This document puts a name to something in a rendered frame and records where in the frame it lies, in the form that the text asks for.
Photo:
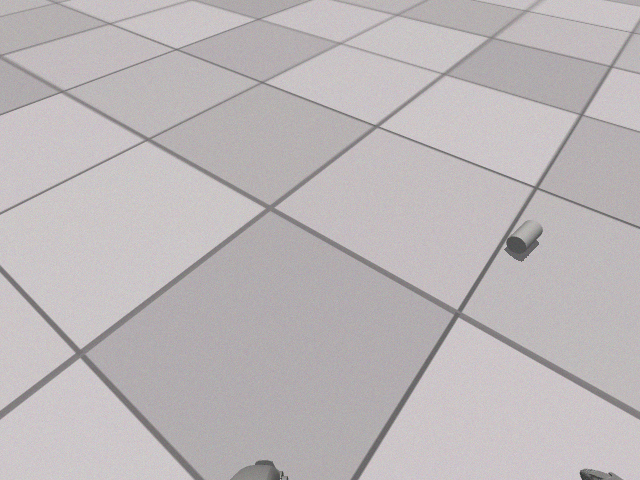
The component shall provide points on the bottle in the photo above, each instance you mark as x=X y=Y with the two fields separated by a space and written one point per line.
x=524 y=236

